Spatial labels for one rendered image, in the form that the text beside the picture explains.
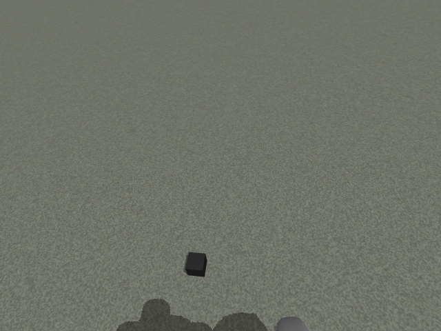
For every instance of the cube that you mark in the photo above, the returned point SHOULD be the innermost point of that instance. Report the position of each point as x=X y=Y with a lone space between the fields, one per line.
x=196 y=264

